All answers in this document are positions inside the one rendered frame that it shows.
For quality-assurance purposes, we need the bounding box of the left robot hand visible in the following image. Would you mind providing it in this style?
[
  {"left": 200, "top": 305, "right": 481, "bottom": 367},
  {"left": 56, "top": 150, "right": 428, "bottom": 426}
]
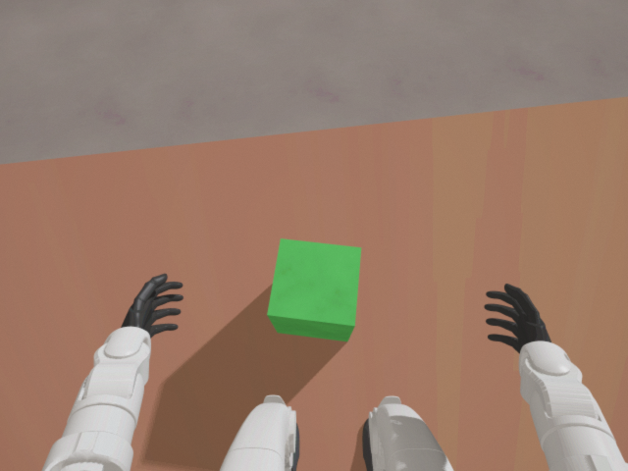
[{"left": 121, "top": 274, "right": 183, "bottom": 338}]

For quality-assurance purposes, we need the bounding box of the carton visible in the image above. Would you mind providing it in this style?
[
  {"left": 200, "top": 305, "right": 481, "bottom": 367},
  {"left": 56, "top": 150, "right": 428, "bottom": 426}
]
[{"left": 267, "top": 238, "right": 361, "bottom": 341}]

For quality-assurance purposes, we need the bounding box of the robot right thigh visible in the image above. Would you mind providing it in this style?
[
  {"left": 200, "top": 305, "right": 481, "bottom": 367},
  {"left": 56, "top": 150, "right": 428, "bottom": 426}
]
[{"left": 369, "top": 403, "right": 453, "bottom": 471}]

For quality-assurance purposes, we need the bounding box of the robot right forearm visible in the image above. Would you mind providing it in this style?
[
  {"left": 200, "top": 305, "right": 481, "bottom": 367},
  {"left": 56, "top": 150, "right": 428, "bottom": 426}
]
[{"left": 519, "top": 340, "right": 628, "bottom": 471}]

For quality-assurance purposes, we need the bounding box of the right robot hand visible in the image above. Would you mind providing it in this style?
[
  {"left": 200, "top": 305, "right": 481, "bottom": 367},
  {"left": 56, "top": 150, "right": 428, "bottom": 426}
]
[{"left": 484, "top": 284, "right": 552, "bottom": 354}]

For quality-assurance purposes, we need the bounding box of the robot thigh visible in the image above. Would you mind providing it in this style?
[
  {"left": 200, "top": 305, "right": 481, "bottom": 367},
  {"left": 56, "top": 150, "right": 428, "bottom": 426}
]
[
  {"left": 220, "top": 402, "right": 296, "bottom": 471},
  {"left": 369, "top": 403, "right": 453, "bottom": 471}
]

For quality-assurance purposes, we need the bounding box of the robot left thigh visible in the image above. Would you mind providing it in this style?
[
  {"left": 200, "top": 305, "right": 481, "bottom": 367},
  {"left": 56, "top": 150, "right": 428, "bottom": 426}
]
[{"left": 220, "top": 402, "right": 296, "bottom": 471}]

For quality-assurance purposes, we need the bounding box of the robot left forearm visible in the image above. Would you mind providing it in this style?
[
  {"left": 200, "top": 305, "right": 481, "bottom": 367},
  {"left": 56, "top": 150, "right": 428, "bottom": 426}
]
[{"left": 42, "top": 327, "right": 151, "bottom": 471}]

